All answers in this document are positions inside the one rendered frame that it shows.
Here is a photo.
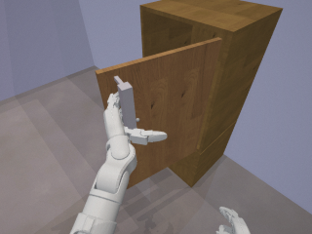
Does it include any right robot hand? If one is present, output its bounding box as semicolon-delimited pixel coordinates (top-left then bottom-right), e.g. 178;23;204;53
216;207;251;234

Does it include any left robot forearm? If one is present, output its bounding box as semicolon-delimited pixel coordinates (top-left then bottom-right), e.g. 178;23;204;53
69;135;137;234

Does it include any left robot hand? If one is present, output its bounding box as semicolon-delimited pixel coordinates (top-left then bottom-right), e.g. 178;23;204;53
103;92;168;145

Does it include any handle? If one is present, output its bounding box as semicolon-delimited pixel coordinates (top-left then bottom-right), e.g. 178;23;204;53
114;76;137;130

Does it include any cupboard door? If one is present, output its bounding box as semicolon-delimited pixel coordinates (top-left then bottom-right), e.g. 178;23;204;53
95;37;222;189

